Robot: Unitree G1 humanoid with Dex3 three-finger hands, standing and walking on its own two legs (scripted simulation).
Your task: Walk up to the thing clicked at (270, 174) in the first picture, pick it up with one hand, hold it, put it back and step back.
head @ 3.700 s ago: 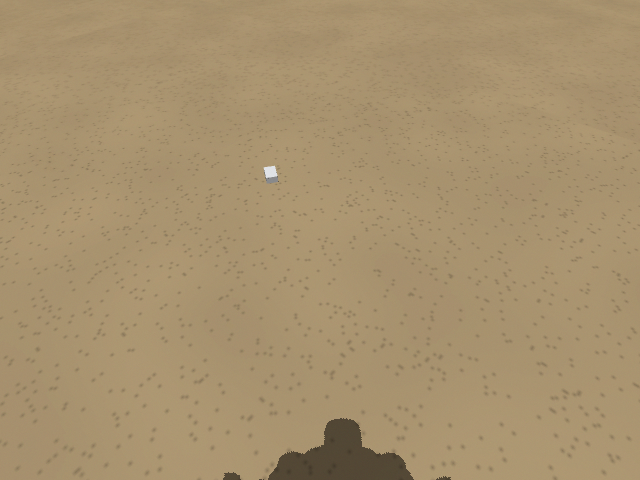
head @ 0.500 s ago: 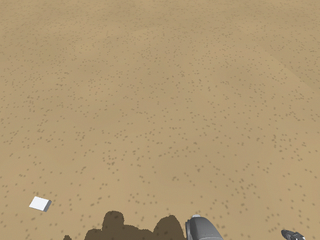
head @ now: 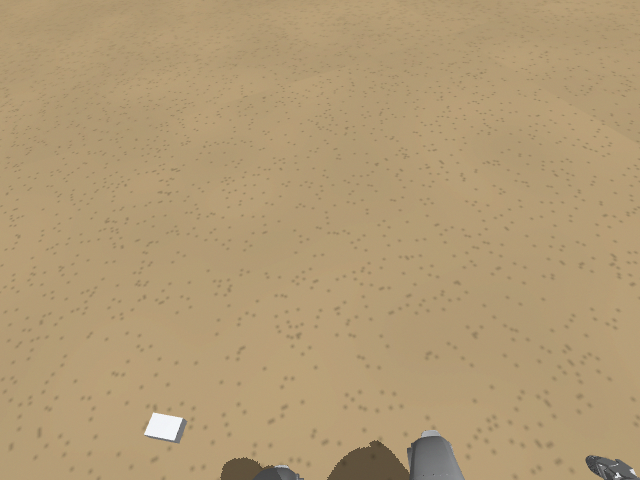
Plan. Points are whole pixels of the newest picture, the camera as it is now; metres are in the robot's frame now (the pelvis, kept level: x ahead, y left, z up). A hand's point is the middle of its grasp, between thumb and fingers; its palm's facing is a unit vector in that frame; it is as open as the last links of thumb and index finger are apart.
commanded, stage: walk up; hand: left
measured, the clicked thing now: (166, 427) +0.37 +0.52 -0.69
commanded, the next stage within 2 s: none
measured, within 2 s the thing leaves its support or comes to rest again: neither
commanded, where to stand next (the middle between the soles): -0.05 +0.37 m, yaw -14 degrees
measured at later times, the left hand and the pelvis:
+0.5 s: hand out of the picture +0.03 +0.52 -0.08, palm faces -0.12 -0.78 -0.62, open 7.3 cm; pelvis -0.07 +0.21 +0.01, yaw -5 degrees
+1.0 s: hand out of the picture -0.03 +0.67 -0.10, palm faces -0.23 -0.85 -0.47, open 7.3 cm; pelvis -0.14 +0.41 +0.03, yaw -13 degrees
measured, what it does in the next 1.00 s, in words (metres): steps to the left: right foot, then left foot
